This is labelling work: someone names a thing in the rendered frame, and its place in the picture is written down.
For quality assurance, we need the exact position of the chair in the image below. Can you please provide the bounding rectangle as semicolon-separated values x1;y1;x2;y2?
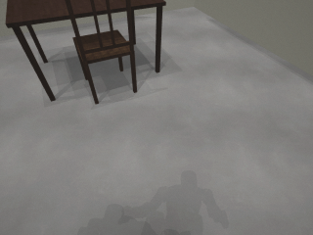
65;0;137;105

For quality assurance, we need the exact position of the table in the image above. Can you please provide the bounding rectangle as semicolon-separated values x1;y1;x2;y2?
5;0;166;102

